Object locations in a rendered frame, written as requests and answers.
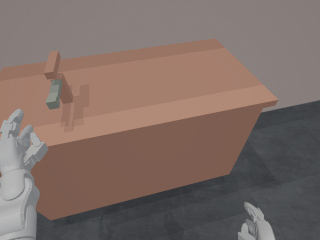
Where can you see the tap lever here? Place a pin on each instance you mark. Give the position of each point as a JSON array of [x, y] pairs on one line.
[[53, 99]]

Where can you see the counter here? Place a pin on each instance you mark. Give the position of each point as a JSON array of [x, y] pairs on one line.
[[133, 123]]

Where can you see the right robot hand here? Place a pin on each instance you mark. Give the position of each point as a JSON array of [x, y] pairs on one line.
[[261, 230]]

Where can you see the left robot hand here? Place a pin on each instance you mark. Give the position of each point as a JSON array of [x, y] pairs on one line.
[[16, 152]]

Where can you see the robot left forearm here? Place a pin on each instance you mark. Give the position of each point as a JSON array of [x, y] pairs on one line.
[[18, 200]]

